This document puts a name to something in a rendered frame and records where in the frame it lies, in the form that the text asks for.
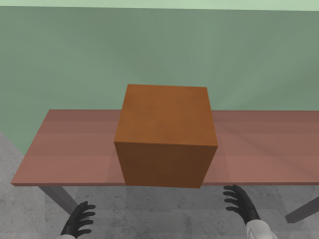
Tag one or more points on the carton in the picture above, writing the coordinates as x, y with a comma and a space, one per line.
165, 136

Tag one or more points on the robot left hand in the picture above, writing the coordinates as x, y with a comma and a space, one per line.
74, 222

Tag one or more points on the robot right forearm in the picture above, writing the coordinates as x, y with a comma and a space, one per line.
258, 229

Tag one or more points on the robot right hand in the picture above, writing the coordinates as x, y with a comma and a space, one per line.
246, 208

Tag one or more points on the table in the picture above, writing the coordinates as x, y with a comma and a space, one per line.
255, 148

